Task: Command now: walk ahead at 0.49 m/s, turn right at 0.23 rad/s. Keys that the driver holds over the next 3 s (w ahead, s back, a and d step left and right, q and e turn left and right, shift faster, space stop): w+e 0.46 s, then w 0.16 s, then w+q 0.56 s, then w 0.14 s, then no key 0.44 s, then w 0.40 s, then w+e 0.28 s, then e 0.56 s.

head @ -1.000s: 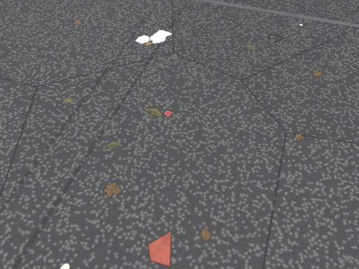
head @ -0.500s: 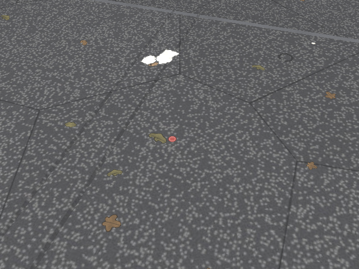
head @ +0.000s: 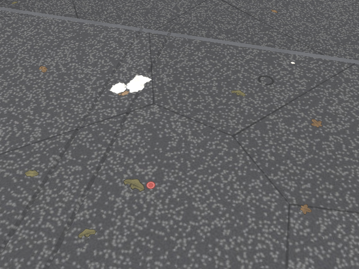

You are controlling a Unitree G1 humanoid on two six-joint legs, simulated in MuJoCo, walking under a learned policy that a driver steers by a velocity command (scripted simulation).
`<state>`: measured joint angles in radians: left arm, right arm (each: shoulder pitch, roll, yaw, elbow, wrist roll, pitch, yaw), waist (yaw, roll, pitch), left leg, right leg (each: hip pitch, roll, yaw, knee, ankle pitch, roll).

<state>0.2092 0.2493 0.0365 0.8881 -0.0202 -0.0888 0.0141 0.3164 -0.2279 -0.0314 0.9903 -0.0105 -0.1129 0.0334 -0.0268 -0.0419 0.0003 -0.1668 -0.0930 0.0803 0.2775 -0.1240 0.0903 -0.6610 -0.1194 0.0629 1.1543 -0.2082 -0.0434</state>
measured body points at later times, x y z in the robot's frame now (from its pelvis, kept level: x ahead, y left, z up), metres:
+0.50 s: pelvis +0.27 -0.11 -0.01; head +0.31 -0.12 +0.44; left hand +0.44 +0.13 -0.12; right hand +0.32 -0.39 -0.13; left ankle +0.27 +0.07 -0.65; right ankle +0.30 -0.18 -0.74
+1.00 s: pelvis +0.58 -0.12 -0.01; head +0.61 -0.12 +0.44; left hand +0.72 +0.13 -0.14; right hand +0.66 -0.41 -0.12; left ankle +0.65 -0.07 -0.74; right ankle +0.44 -0.23 -0.65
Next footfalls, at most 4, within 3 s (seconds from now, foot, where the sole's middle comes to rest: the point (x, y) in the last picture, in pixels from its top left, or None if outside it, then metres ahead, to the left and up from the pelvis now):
0.34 right None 0.34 -0.19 -0.78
0.88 left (200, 225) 0.69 -0.07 -0.78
1.38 right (243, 171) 0.95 -0.29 -0.78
1.74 left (189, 167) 0.98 -0.05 -0.78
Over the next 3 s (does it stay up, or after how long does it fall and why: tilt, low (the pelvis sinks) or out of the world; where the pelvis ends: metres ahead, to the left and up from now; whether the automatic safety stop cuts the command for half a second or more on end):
stays up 1.29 -0.18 0.00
